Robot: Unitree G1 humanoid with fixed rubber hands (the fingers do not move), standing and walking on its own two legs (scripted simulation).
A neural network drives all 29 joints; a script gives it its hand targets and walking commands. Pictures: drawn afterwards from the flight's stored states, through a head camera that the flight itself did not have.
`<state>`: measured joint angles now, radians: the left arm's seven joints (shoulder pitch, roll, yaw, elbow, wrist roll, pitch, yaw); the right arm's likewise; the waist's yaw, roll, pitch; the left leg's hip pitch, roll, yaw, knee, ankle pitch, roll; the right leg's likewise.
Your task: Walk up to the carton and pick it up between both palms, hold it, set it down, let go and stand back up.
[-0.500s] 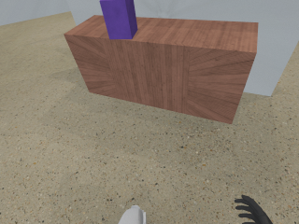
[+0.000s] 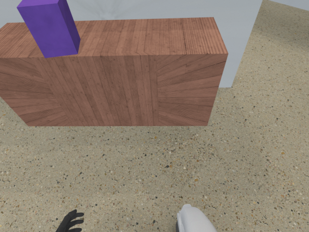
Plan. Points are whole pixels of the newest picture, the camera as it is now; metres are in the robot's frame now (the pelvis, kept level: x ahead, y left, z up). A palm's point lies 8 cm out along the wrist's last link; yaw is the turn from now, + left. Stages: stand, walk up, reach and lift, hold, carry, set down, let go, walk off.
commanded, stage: walk up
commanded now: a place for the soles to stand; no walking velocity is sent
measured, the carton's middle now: (53, 25) +1.16 +0.44 +0.03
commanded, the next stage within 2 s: none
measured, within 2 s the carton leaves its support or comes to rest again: neither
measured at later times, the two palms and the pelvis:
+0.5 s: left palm (26, 194) +0.30 +0.39 -0.10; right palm (197, 151) +0.36 -0.16 -0.10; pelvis +0.23 +0.11 -0.02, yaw -5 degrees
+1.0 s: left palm (23, 128) +0.54 +0.47 -0.08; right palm (166, 141) +0.44 -0.06 -0.14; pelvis +0.42 +0.21 -0.02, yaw -8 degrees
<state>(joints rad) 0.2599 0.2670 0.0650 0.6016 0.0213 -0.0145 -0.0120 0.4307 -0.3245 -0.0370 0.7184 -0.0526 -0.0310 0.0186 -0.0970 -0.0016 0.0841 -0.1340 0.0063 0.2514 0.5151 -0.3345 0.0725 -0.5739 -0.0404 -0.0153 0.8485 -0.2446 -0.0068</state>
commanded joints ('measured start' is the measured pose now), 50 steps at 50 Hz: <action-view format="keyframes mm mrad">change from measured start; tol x32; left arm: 1 -55 67 28 -93 4 -20 6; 8 361 253 83 -49 52 -34 78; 50 62 159 38 -42 45 -77 91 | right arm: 1 38 -148 -32 -64 4 -5 0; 50 -77 -84 -30 -168 -10 99 53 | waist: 1 0 58 48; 22 89 -200 -11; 27 -54 444 -161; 50 92 -137 43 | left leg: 1 -89 293 -214 -281 19 64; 6 -219 218 -57 149 321 -14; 10 -696 82 -283 982 -178 -84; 25 86 73 -124 190 105 -42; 28 152 447 -924 -293 -450 209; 38 -194 288 -313 -85 138 148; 42 -575 110 -129 439 -234 -22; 50 -550 153 -344 662 -46 -129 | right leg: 1 93 21 -36 -123 83 -18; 6 506 66 10 -251 45 -106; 9 740 -430 940 -551 -507 -399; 23 94 -161 198 -452 -257 -180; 30 -279 15 100 577 -292 -14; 40 423 70 -85 -251 65 -31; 44 518 -474 882 -624 -653 -309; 50 307 -283 312 -522 -80 -248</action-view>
